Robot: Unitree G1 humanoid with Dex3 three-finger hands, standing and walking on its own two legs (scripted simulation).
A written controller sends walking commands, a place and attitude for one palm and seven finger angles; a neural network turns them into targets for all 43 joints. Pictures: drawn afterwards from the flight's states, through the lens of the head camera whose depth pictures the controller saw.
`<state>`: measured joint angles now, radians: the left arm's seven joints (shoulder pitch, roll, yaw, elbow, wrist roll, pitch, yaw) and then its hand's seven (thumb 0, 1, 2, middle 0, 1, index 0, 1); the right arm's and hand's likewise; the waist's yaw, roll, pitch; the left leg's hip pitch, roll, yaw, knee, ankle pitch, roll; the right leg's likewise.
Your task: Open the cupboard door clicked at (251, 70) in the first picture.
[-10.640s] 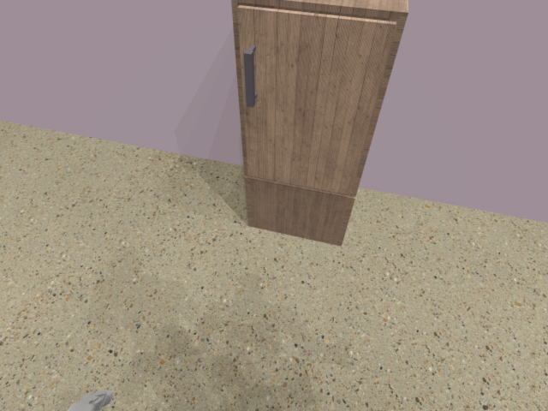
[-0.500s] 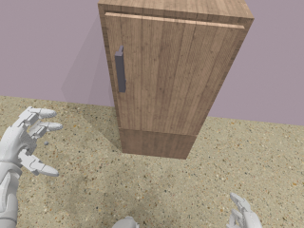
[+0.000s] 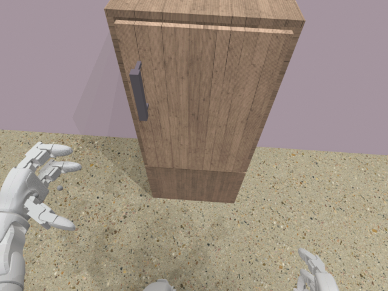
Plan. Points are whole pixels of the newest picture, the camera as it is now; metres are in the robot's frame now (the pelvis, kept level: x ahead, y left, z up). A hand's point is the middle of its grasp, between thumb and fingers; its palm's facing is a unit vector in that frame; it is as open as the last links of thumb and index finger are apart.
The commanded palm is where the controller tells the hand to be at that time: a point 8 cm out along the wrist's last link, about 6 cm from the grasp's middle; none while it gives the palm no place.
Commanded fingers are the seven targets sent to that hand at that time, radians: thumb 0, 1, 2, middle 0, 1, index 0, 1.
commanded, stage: move the hooked fingers beside the handle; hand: left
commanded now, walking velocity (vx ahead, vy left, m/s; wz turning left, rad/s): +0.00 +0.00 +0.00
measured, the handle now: (141, 92) +0.59 +0.18 +0.05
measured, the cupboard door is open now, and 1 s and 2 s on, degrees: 0 0 0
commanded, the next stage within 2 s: none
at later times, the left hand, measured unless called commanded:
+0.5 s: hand (81, 158) +0.35 +0.26 +0.07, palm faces -0.03 -1.00 -0.01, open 14.0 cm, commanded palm +0.33 +0.31 +0.07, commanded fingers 0.00 -0.50 0.30 -0.30 -1.20 -0.30 -1.20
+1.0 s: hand (95, 132) +0.43 +0.25 +0.06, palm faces -0.01 -1.00 +0.01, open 14.0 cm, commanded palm +0.41 +0.30 +0.06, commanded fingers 0.00 -0.50 0.30 -0.30 -1.20 -0.30 -1.20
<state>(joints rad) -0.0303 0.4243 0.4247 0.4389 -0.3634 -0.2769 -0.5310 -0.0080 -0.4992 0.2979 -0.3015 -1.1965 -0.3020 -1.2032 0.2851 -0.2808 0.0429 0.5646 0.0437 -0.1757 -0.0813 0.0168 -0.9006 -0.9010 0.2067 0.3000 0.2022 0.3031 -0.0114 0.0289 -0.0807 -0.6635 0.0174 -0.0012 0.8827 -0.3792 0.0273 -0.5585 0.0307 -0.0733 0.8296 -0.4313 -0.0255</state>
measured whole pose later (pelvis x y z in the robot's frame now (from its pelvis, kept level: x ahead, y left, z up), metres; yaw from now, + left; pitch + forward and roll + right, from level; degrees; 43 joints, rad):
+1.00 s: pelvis +0.00 +0.01 -0.01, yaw -1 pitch +15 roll -3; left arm -0.59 0.50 0.42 0.96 -0.21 -0.34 -0.43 -0.01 -0.50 0.30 -0.30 -1.20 -0.30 -1.20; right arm 0.34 -0.28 0.04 0.62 0.03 -0.04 -0.06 0.01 -0.90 -0.90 0.21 0.30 0.20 0.30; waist -0.09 0.01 -0.09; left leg -0.80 0.02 0.02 0.94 -0.40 0.04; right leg -0.70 0.03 -0.05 0.89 -0.44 -0.01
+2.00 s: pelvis +0.01 +0.02 -0.03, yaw -4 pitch +24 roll -5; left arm -0.93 0.71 0.52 1.23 -0.09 -0.31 -0.40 -0.01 -0.50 0.30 -0.30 -1.20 -0.30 -1.20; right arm 0.44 -0.28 0.06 0.60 -0.01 0.10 -0.02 0.01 -0.90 -0.90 0.21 0.30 0.20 0.30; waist -0.20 0.02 -0.10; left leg -1.01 0.06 0.02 1.04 -0.45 0.05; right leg -0.89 0.07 -0.05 0.93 -0.45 0.00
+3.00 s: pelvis +0.01 +0.01 -0.03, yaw -3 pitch +23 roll -5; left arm -0.98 0.62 0.43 1.24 -0.08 -0.35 -0.30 -0.01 -0.50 0.30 -0.30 -1.20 -0.30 -1.20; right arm 0.42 -0.28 0.05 0.62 -0.01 0.09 -0.01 0.01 -0.90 -0.90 0.21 0.30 0.20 0.30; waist -0.20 0.03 -0.10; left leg -1.02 0.06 -0.01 1.06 -0.44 0.03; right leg -0.90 0.07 -0.07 0.97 -0.47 -0.02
